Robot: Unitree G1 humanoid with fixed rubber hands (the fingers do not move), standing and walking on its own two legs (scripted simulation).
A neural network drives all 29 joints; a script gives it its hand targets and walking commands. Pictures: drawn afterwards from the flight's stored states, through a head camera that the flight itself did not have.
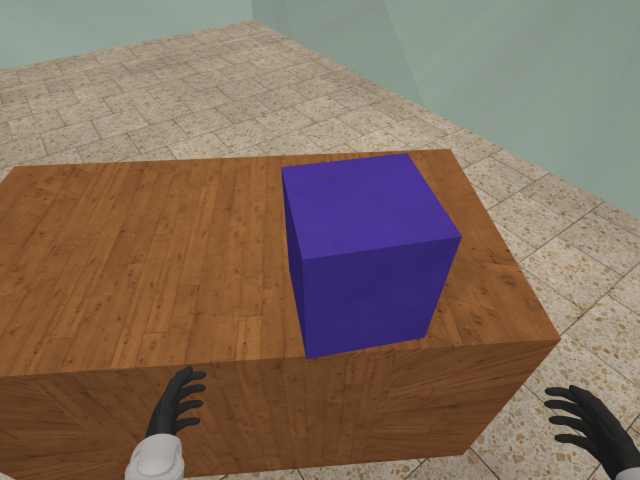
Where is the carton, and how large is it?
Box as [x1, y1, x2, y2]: [281, 153, 461, 358]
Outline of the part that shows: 407,153 281,167 289,270 306,358 424,337 461,235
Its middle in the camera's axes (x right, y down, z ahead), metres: +0.06 +0.03 +0.64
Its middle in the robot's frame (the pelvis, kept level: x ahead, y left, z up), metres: +0.46 -0.03 +0.00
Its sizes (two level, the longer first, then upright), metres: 0.210 0.200 0.250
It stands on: a pedestal, 0.65 m high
